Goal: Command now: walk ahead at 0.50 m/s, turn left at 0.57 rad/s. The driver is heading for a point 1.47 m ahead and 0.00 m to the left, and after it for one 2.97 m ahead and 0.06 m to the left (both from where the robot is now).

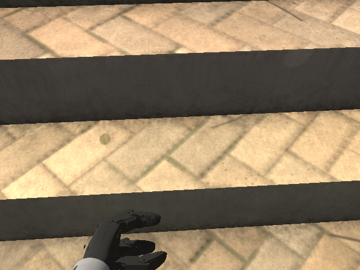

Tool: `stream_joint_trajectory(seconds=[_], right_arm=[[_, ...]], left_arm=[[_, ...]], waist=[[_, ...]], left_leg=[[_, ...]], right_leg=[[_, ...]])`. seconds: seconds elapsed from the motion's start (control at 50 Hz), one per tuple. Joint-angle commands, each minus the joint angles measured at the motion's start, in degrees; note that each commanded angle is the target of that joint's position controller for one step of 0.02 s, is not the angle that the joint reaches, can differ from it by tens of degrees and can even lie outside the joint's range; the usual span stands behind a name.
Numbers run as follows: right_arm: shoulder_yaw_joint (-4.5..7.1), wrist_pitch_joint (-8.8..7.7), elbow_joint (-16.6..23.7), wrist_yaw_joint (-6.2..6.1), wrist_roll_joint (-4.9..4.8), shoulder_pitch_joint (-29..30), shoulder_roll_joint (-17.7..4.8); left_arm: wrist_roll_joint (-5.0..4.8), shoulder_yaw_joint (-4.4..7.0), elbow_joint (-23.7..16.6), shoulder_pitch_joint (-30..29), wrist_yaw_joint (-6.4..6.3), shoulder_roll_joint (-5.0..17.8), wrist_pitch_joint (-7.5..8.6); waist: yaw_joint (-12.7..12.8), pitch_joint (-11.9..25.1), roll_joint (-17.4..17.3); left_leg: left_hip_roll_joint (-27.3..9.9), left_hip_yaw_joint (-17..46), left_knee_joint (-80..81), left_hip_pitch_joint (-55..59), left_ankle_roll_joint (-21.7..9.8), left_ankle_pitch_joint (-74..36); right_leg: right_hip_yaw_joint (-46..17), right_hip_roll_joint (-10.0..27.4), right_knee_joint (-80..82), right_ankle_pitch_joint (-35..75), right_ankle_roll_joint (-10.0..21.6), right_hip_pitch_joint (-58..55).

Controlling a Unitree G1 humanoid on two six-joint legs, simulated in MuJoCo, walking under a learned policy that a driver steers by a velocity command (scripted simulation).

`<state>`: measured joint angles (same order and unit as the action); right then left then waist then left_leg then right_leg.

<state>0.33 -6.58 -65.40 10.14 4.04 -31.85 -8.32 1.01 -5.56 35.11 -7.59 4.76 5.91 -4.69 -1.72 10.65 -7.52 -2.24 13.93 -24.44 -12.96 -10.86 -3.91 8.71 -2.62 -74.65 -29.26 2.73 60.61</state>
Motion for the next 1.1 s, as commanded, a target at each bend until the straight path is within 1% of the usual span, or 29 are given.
stream_joint_trajectory(seconds=[0.02, 0.04, 0.08, 0.1, 0.28, 0.32, 0.36, 0.42, 0.44, 0.46, 0.48, 0.52, 0.54, 0.62, 0.72, 0.74, 0.76, 0.78, 0.8, 0.82, 0.84, 0.86, 0.88, 0.9, 0.92, 0.94, 0.96, 1.02, 1.1], right_arm=[[5.29, -2.51, 11.4, -6.12, -4.2, 10.5, -11.3], [4.28, -2.05, 17.9, -7.81, -1.74, 20.7, -8.0], [0.92, -0.73, 25.6, -9.61, -0.75, 26.3, 4.6], [0.86, 3.38, 15.7, -5.73, -4.17, 18.3, -0.9], [-3.52, 5.79, 27.4, -4.71, -4.45, 36.3, 0.6], [-2.95, 8.57, 33.1, -6.59, -5.09, 48.3, -5.1], [-4.19, 13.69, 36.3, -3.96, -4.04, 56.1, -5.8], [-1.98, 13.57, 30.0, -4.14, -3.51, 33.2, -10.1], [-0.86, 13.87, 23.9, -5.48, -2.78, 17.7, -12.3], [0.52, 14.21, 16.7, -6.78, -1.93, 0.3, -16.3], [2.91, 9.66, 14.8, -11.18, -1.33, 10.5, -12.5], [2.46, 5.09, 10.4, -11.99, -2.69, 22.2, -8.4], [0.21, 4.81, 8.2, -7.23, -1.29, 18.4, -4.5], [-0.54, 3.86, 5.3, -4.78, -0.28, 21.8, -0.4], [-1.7, 2.52, 1.2, -5.55, 3.61, 12.1, -0.6], [-0.22, -1.03, -1.5, -9.78, -5.0, 8.9, -2.7], [-0.81, -2.31, -1.9, -11.55, -5.92, 8.3, -3.0], [-1.25, 0.97, 1.2, -6.05, 4.09, 12.2, -5.8], [1.42, -0.67, -0.2, -12.19, -6.15, 6.7, -6.5], [0.96, -1.59, 1.5, -14.0, -8.58, 10.9, -6.9], [1.77, 0.05, -0.9, -4.41, -2.16, 8.4, -19.7], [3.97, -0.84, 2.5, -0.69, -2.22, 13.2, -22.0], [4.33, -2.98, 4.7, -8.21, -8.05, 9.9, -15.1], [2.67, -1.1, 1.2, -0.28, 3.75, 6.2, -12.4], [1.9, 1.31, 1.5, 2.68, 3.96, 4.8, -3.8], [4.17, -1.42, 9.8, -3.93, -1.27, 13.9, -5.3], [2.85, -1.53, 16.6, -5.82, 0.42, 22.7, -1.0], [-0.56, -0.59, 23.6, -8.95, -0.8, 21.8, 6.2], [-1.57, 1.62, 24.4, -10.64, -1.68, 22.1, 6.0]], left_arm=[[1.25, 9.39, 9.1, 32.5, -6.35, 18.0, 3.22], [-0.78, 8.98, 13.8, 27.5, -7.52, 13.4, 4.27], [1.55, 7.84, 21.2, 22.5, -8.42, 5.5, 7.35], [1.44, 4.44, 17.5, 17.1, -3.76, -0.4, 6.96], [8.04, 3.65, 28.2, 27.2, -0.36, 1.9, 9.68], [7.56, 4.87, 28.3, 31.6, 1.28, 6.5, 9.98], [3.33, 6.26, 29.5, 31.4, 4.75, 14.4, 10.28], [-0.57, 8.36, 28.4, 30.1, 5.45, 20.4, 12.21], [5.04, 7.42, 30.3, 36.9, 6.69, 14.9, 11.37], [7.21, 7.04, 29.1, 37.8, 8.38, 10.8, 9.71], [-1.47, 10.38, 23.7, 32.6, 0.91, 13.7, 12.65], [3.07, 7.79, 12.2, 19.4, -3.55, 2.4, 12.98], [-0.11, 6.86, 22.5, 25.3, -0.34, 1.7, 8.62], [0.91, 6.21, 17.0, 23.1, 0.57, 2.0, 7.32], [0.8, 2.4, 11.7, 9.9, -0.35, 0.1, 5.97], [-0.25, 1.32, 2.5, -3.2, -4.83, -5.4, 7.75], [-0.57, 1.41, -0.6, -7.1, -6.65, -2.7, 8.12], [-2.24, 2.97, 0.1, -9.1, -4.81, 8.8, 5.2], [-1.07, -0.05, -0.2, -3.9, -6.4, -4.0, 6.02], [-2.89, 0.0, 3.1, 1.2, -6.9, -2.7, 7.03], [-0.87, 1.35, -1.0, -4.4, -0.88, 5.4, 1.93], [0.94, 2.84, 0.9, 2.4, 0.59, 10.5, 0.23], [0.83, 4.39, 10.5, 27.2, -3.8, 7.3, 4.4], [2.61, 4.65, 13.7, 33.3, -2.06, 14.0, 0.21], [5.45, 6.73, 18.2, 42.1, -1.82, 19.0, -0.08], [1.18, 9.9, 19.8, 33.4, -6.82, 16.2, 2.9], [-0.9, 9.01, 21.0, 23.7, -7.21, 13.9, 4.66], [1.17, 6.22, 27.9, 20.4, -7.03, -0.9, 8.39], [-0.23, 6.73, 29.1, 23.4, -5.11, 1.3, 12.55]], waist=[[14.1, 26.3, 24.7], [10.2, 14.7, 12.5], [3.9, -9.2, 7.1], [6.5, -12.6, 8.4], [-2.5, -5.9, 6.5], [0.1, -2.1, 10.0], [-3.5, 0.3, 17.8], [-10.1, 9.6, 22.5], [-10.2, 20.0, 13.6], [-11.5, 28.4, -0.5], [-5.1, 19.0, -1.6], [1.1, -0.1, 2.5], [-2.1, -11.5, 0.4], [5.8, -3.5, 10.2], [5.4, -6.4, 8.6], [3.2, -16.4, 7.3], [2.8, -19.2, 8.6], [3.2, 3.7, 6.4], [2.0, -9.5, 4.1], [3.5, -9.7, 3.5], [11.0, 5.1, -10.4], [12.6, 7.1, -5.2], [13.2, 15.3, 3.4], [15.0, 26.4, 7.3], [16.6, 17.7, 23.7], [11.1, 12.5, 20.0], [6.5, 2.5, 16.8], [-1.9, -13.7, 8.4], [-3.6, -16.3, 4.9]], left_leg=[[8.4, -6.3, -69.9, -22.3, 4.5, 4.5], [4.8, -3.9, -81.7, -32.8, 3.3, 4.7], [5.3, -2.5, -92.2, -47.1, -0.7, 2.3], [6.3, 6.5, -96.0, -55.3, -5.0, 2.8], [0.5, -11.4, -102.0, -73.6, -9.7, 9.7], [-2.2, -17.4, -83.5, -63.3, -6.8, 7.9], [3.8, -28.1, -67.2, -33.5, -1.0, 23.7], [11.6, -26.3, -34.7, -29.9, 0.1, 20.3], [7.4, -10.2, -32.9, -6.7, -6.7, 1.7], [-3.5, 18.7, -11.7, 10.9, -15.0, 3.5], [-8.4, 30.8, -5.6, 5.0, -13.5, 43.4], [-7.6, 22.2, -3.2, -12.4, -3.6, 52.4], [-6.7, 18.3, -1.0, -17.0, -3.5, 41.0], [-6.3, -1.1, 0.6, -10.3, -4.1, 8.2], [-7.0, -4.5, 8.2, -10.4, -2.3, 22.1], [-8.9, -5.6, 16.9, -19.1, 0.0, 27.0], [-8.9, -4.5, 20.8, -21.6, -0.1, 26.1], [-6.2, -9.1, 15.6, -18.2, 0.4, 12.5], [-10.6, -10.8, 33.5, -19.0, -2.4, 12.3], [-8.5, -14.0, 32.6, -24.1, -2.9, -6.0], [-13.1, -9.7, 17.9, -16.9, -8.7, -67.1], [-17.0, -11.2, 9.5, 4.9, -10.3, -95.0], [-13.7, -17.7, -6.5, 11.6, -5.3, -88.3], [-10.6, -8.5, -27.0, -4.2, -7.1, -83.4], [6.2, -3.7, -45.1, -30.7, -5.1, -10.5], [7.5, -3.4, -75.0, -32.2, -0.9, 3.4], [6.8, -3.5, -86.9, -40.3, 0.5, 4.1], [6.6, -3.3, -97.3, -50.0, 0.1, 2.5], [5.9, -4.5, -96.0, -56.8, 2.0, 4.4]], right_leg=[[-58.6, 24.3, 39.2, 21.2, 22.9, -65.5], [-51.4, 19.3, 43.0, -11.2, 17.0, -52.8], [-37.0, 19.3, 45.3, -13.7, 9.5, -37.8], [-34.3, 19.9, 51.5, 6.5, 12.7, -37.0], [-5.3, 12.7, 64.8, 15.9, 7.7, -37.7], [-2.5, 12.4, 69.5, 30.1, 8.6, -35.7], [-4.9, 17.7, 76.7, 84.2, 18.3, -24.2], [-2.8, 20.9, 52.8, 138.9, 15.4, -62.8], [-7.7, 19.4, 32.4, 129.7, 14.0, -47.7], [-12.5, 10.3, 12.8, 75.1, 11.6, -30.1], [-12.1, 0.1, -17.0, 32.2, 6.0, -26.4], [-17.7, 0.2, -40.3, 31.1, 5.6, -8.7], [-31.2, -2.7, -43.7, 36.3, 9.6, 5.4], [-19.8, 1.2, -46.4, 28.6, 13.8, 14.2], [-11.5, 6.7, -60.4, 24.8, 14.5, 28.2], [-4.6, 5.0, -55.4, 17.2, 6.0, 19.3], [-3.6, 7.7, -46.6, 15.6, 3.4, 15.4], [-9.4, 8.6, -28.4, 17.9, 9.3, 6.1], [4.1, 6.0, -24.1, 14.0, 6.6, -8.3], [3.6, 6.1, -9.4, 9.7, 6.5, -24.9], [0.3, -3.3, -13.4, -4.5, 3.1, -22.6], [1.4, -3.4, 1.8, 8.2, 4.5, -16.5], [1.8, -4.4, 4.8, -7.9, 6.9, -36.8], [-25.4, 4.3, 18.8, 30.9, 16.2, -46.9], [-56.3, 14.0, 47.4, 5.9, 23.6, -57.7], [-65.0, 16.1, 52.6, -31.4, 18.3, -52.3], [-58.1, 15.0, 51.7, -36.2, 12.4, -41.4], [-32.5, 11.8, 47.8, -9.6, 5.3, -28.8], [-20.7, 11.4, 51.3, 10.0, 4.5, -32.7]])
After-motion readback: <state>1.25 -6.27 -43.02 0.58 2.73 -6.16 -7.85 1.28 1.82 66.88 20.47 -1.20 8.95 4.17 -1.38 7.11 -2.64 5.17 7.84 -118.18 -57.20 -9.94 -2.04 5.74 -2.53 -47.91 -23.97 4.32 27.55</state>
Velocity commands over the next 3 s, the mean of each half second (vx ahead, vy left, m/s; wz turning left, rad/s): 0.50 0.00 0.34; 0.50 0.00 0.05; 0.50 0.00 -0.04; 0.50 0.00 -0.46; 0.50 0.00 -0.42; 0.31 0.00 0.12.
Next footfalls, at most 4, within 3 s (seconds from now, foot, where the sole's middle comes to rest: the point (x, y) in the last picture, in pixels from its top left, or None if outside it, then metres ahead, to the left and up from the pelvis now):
0.42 left None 0.36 0.16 -0.42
0.86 right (196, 150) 0.62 -0.02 -0.21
1.38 left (95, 27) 0.85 0.23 0.00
1.92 right None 1.06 -0.01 0.21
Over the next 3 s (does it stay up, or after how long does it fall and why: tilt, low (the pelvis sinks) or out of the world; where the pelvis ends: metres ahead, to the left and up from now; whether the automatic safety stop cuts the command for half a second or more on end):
stays up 1.39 -0.05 1.24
